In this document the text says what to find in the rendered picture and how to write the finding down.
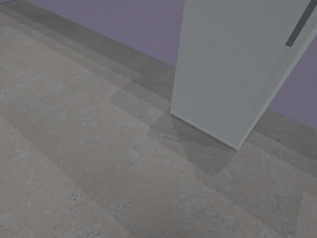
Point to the handle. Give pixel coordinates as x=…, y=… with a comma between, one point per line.
x=308, y=11

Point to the fridge door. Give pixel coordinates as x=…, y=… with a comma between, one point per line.
x=231, y=57

